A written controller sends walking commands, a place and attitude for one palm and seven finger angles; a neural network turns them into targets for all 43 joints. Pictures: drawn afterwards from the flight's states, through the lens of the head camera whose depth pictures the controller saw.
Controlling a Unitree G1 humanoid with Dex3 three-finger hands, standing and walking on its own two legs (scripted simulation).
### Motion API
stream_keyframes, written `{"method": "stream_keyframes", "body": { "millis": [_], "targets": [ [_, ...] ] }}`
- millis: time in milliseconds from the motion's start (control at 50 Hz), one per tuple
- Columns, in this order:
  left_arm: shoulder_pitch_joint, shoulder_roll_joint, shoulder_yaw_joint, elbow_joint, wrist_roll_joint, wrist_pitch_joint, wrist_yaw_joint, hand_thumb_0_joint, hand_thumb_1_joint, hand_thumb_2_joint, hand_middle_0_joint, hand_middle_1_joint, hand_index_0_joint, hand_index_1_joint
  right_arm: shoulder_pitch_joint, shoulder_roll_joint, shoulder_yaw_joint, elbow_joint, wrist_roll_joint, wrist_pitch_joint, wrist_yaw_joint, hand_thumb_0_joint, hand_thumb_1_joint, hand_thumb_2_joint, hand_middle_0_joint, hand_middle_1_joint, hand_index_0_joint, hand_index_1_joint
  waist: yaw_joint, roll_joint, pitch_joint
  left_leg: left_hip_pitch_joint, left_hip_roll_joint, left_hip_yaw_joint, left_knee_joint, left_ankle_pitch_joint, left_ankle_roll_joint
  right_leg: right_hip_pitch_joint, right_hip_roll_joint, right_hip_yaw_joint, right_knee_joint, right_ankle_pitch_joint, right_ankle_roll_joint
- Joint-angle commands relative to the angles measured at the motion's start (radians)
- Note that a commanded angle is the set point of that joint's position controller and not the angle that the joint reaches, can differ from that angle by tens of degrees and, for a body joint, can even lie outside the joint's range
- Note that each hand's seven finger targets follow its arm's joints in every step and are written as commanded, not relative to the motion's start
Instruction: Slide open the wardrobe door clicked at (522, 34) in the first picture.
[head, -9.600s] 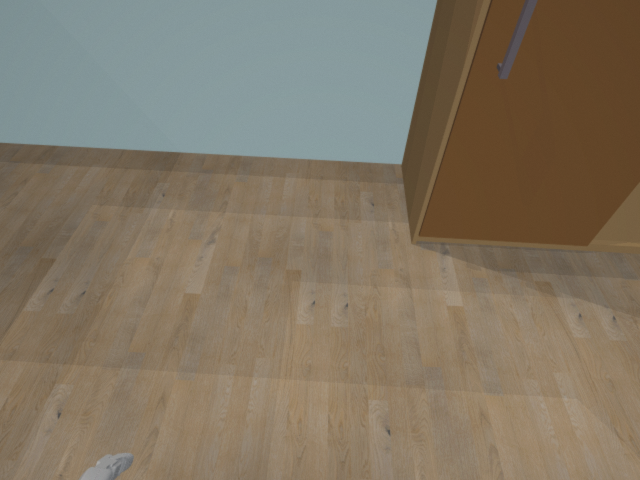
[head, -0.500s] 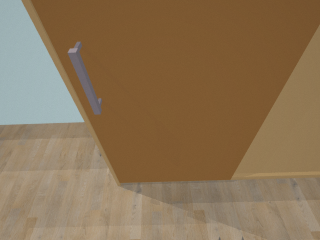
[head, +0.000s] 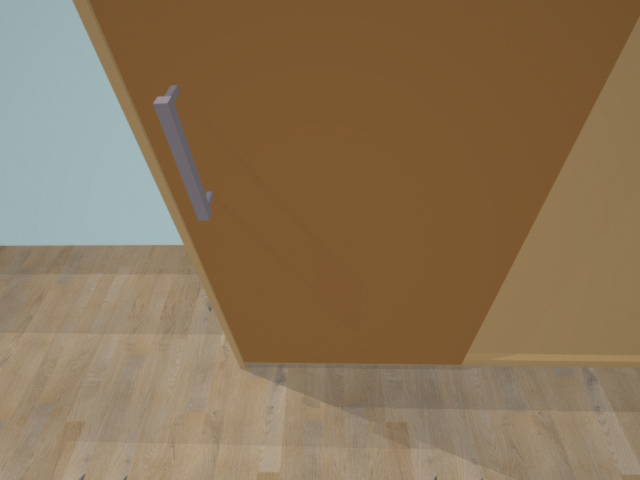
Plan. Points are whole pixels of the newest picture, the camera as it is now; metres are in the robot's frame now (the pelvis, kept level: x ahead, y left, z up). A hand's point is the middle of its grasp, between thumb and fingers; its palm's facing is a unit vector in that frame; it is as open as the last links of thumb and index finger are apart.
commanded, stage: come to a stop and stand still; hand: left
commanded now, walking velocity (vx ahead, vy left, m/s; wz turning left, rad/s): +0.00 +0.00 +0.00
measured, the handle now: (190, 158) +0.56 +0.25 +0.11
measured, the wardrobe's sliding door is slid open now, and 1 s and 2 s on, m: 0.00 0.00 0.00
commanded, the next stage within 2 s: look again from close up in 0.54 s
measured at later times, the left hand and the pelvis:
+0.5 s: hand out of the picture -0.02 +0.18 -0.17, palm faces +0.05 -0.98 -0.20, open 7.4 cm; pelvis -0.02 +0.01 +0.00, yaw +0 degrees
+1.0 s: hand out of the picture -0.01 +0.18 -0.17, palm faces +0.05 -0.98 -0.21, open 7.4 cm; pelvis -0.01 +0.01 +0.00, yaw +0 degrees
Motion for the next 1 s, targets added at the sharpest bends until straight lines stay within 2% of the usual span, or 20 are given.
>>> {"method": "stream_keyframes", "body": {
  "millis": [0, 60, 120, 260, 280, 360, 380, 440, 600, 680, 760, 780, 820, 880, 960, 980],
  "targets": [
    [0.032, 0.139, 0.031, -0.042, -0.002, -0.013, 0.006, 0.0, 0.9, 0.9, -0.2, -0.3, -0.2, -0.3, 0.092, -0.052, -0.01, -0.005, -0.005, -0.01, -0.004, 0.0, -0.9, -0.9, 0.2, 0.3, 0.2, 0.3, -0.001, -0.06, 0.063, -0.112, 0.009, -0.01, -0.08, 0.031, 0.064, -0.015, -0.103, 0.141, -0.194, -0.072, -0.018],
    [0.037, 0.136, 0.034, -0.043, -0.002, -0.009, 0.006, 0.0, 0.9, 0.9, -0.2, -0.3, -0.2, -0.3, 0.111, -0.045, -0.009, 0.0, -0.007, -0.01, -0.002, 0.0, -0.9, -0.9, 0.2, 0.3, 0.2, 0.3, 0.0, -0.062, 0.079, -0.135, 0.007, -0.012, -0.092, 0.001, 0.067, -0.032, -0.1, 0.144, -0.206, -0.15, -0.017],
    [0.047, 0.129, 0.034, -0.043, -0.002, -0.01, 0.006, 0.0, 0.9, 0.9, -0.2, -0.3, -0.2, -0.3, 0.126, -0.043, -0.008, 0.004, -0.006, -0.015, -0.003, 0.0, -0.9, -0.9, 0.2, 0.3, 0.2, 0.3, 0.003, -0.043, 0.054, -0.148, 0.012, -0.019, -0.103, 0.006, 0.069, -0.002, -0.096, 0.134, -0.188, -0.121, -0.014],
    [0.06, 0.114, 0.033, -0.037, -0.002, -0.006, 0.006, 0.0, 0.9, 0.9, -0.2, -0.3, -0.2, -0.3, 0.143, -0.034, -0.008, 0.006, -0.007, -0.017, -0.005, 0.0, -0.9, -0.9, 0.2, 0.3, 0.2, 0.3, 0.009, -0.037, 0.076, -0.19, 0.014, -0.032, -0.121, -0.021, 0.072, -0.008, -0.091, 0.121, -0.171, -0.129, -0.012],
    [0.065, 0.109, 0.03, -0.039, -0.001, -0.006, 0.006, 0.0, 0.9, 0.9, -0.2, -0.3, -0.2, -0.3, 0.145, -0.032, -0.008, 0.005, -0.007, -0.018, -0.006, 0.0, -0.9, -0.9, 0.2, 0.3, 0.2, 0.3, 0.009, -0.017, 0.07, -0.188, 0.02, -0.04, -0.13, -0.012, 0.074, 0.001, -0.085, 0.116, -0.161, -0.102, -0.01],
    [0.069, 0.105, 0.031, -0.035, 0.0, -0.004, 0.006, 0.0, 0.9, 0.9, -0.2, -0.3, -0.2, -0.3, 0.139, -0.034, -0.009, 0.001, -0.007, -0.019, -0.006, 0.0, -0.9, -0.9, 0.2, 0.3, 0.2, 0.3, 0.015, -0.024, 0.093, -0.22, 0.017, -0.047, -0.136, -0.042, 0.077, 0.0, -0.085, 0.117, -0.155, -0.108, -0.008],
    [0.073, 0.101, 0.03, -0.035, 0.001, -0.005, 0.006, 0.0, 0.9, 0.9, -0.2, -0.3, -0.2, -0.3, 0.146, -0.03, -0.009, 0.001, -0.006, -0.019, -0.006, 0.0, -0.9, -0.9, 0.2, 0.3, 0.2, 0.3, 0.012, -0.039, 0.076, -0.208, 0.021, -0.047, -0.136, -0.021, 0.077, 0.01, -0.085, 0.109, -0.148, -0.087, -0.008],
    [0.07, 0.101, 0.03, -0.037, 0.001, -0.006, 0.006, 0.0, 0.9, 0.9, -0.2, -0.3, -0.2, -0.3, 0.142, -0.035, -0.011, -0.003, -0.006, -0.021, -0.007, 0.0, -0.9, -0.9, 0.2, 0.3, 0.2, 0.3, 0.013, -0.032, 0.07, -0.206, 0.02, -0.049, -0.133, -0.019, 0.079, 0.008, -0.085, 0.112, -0.142, -0.077, -0.007],
    [0.07, 0.097, 0.03, -0.034, 0.003, -0.012, 0.007, 0.0, 0.9, 0.9, -0.2, -0.3, -0.2, -0.3, 0.123, -0.041, -0.013, -0.01, -0.003, -0.026, -0.01, 0.0, -0.9, -0.9, 0.2, 0.3, 0.2, 0.3, 0.011, -0.027, 0.038, -0.166, 0.027, -0.044, -0.117, 0.081, 0.077, 0.029, -0.089, 0.1, -0.114, 0.046, -0.006],
    [0.071, 0.098, 0.028, -0.029, 0.004, -0.012, 0.007, 0.0, 0.9, 0.9, -0.2, -0.3, -0.2, -0.3, 0.107, -0.034, -0.013, -0.011, -0.003, -0.021, -0.009, 0.0, -0.9, -0.9, 0.2, 0.3, 0.2, 0.3, 0.008, -0.054, 0.059, -0.151, 0.022, -0.034, -0.108, 0.076, 0.074, 0.003, -0.092, 0.107, -0.132, 0.026, -0.007],
    [0.062, 0.107, 0.03, -0.031, 0.003, -0.012, 0.006, 0.0, 0.9, 0.9, -0.2, -0.3, -0.2, -0.3, 0.099, -0.044, -0.015, -0.012, -0.004, -0.022, -0.009, 0.0, -0.9, -0.9, 0.2, 0.3, 0.2, 0.3, 0.007, -0.047, 0.052, -0.145, 0.023, -0.034, -0.108, 0.086, 0.075, 0.002, -0.092, 0.11, -0.131, 0.029, -0.006],
    [0.066, 0.102, 0.029, -0.03, 0.003, -0.013, 0.006, 0.0, 0.9, 0.9, -0.2, -0.3, -0.2, -0.3, 0.096, -0.039, -0.016, -0.013, -0.004, -0.022, -0.01, 0.0, -0.9, -0.9, 0.2, 0.3, 0.2, 0.3, 0.009, -0.04, 0.035, -0.13, 0.025, -0.034, -0.105, 0.11, 0.076, 0.014, -0.091, 0.108, -0.126, 0.064, -0.006],
    [0.062, 0.111, 0.031, -0.032, 0.003, -0.014, 0.006, 0.0, 0.9, 0.9, -0.2, -0.3, -0.2, -0.3, 0.089, -0.046, -0.015, -0.015, -0.003, -0.023, -0.01, 0.0, -0.9, -0.9, 0.2, 0.3, 0.2, 0.3, 0.009, -0.054, 0.035, -0.137, 0.022, -0.03, -0.099, 0.103, 0.073, 0.019, -0.095, 0.112, -0.127, 0.068, -0.007],
    [0.06, 0.109, 0.03, -0.032, 0.004, -0.012, 0.005, 0.0, 0.9, 0.9, -0.2, -0.3, -0.2, -0.3, 0.081, -0.039, -0.016, -0.014, -0.004, -0.02, -0.01, 0.0, -0.9, -0.9, 0.2, 0.3, 0.2, 0.3, 0.01, -0.047, 0.054, -0.136, 0.021, -0.028, -0.103, 0.094, 0.071, 0.006, -0.095, 0.115, -0.141, 0.044, -0.009],
    [0.052, 0.124, 0.034, -0.037, 0.003, -0.012, 0.004, 0.0, 0.9, 0.9, -0.2, -0.3, -0.2, -0.3, 0.078, -0.046, -0.016, -0.014, -0.006, -0.018, -0.008, 0.0, -0.9, -0.9, 0.2, 0.3, 0.2, 0.3, 0.01, -0.068, 0.047, -0.139, 0.013, -0.023, -0.094, 0.078, 0.071, 0.006, -0.102, 0.122, -0.159, -0.007, -0.011],
    [0.055, 0.123, 0.032, -0.036, 0.004, -0.013, 0.004, 0.0, 0.9, 0.9, -0.2, -0.3, -0.2, -0.3, 0.08, -0.043, -0.015, -0.012, -0.006, -0.018, -0.007, 0.0, -0.9, -0.9, 0.2, 0.3, 0.2, 0.3, 0.009, -0.073, 0.029, -0.126, 0.015, -0.022, -0.092, 0.094, 0.07, 0.015, -0.102, 0.12, -0.155, 0.017, -0.011]
  ]
}}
